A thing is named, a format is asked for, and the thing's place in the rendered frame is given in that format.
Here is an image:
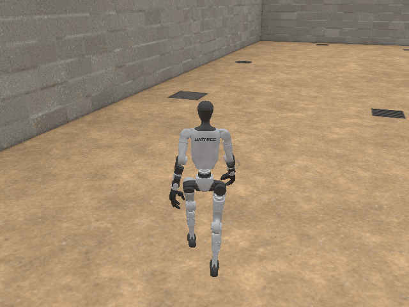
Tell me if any robot right upper arm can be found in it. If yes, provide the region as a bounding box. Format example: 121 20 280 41
219 129 234 162

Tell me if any robot right hand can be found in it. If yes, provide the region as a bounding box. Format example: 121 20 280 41
220 173 235 186

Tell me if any right robot forearm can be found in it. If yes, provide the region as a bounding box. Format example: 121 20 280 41
226 153 236 176

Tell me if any right robot foot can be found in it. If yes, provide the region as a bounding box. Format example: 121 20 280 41
210 259 219 277

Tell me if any robot left upper arm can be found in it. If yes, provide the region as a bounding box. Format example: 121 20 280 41
178 128 192 165

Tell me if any robot left hand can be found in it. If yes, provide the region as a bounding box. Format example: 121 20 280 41
169 189 185 209

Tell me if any left robot forearm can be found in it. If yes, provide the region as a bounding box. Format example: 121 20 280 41
171 156 184 191

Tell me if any humanoid robot torso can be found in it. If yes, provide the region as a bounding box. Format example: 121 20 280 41
190 126 220 192

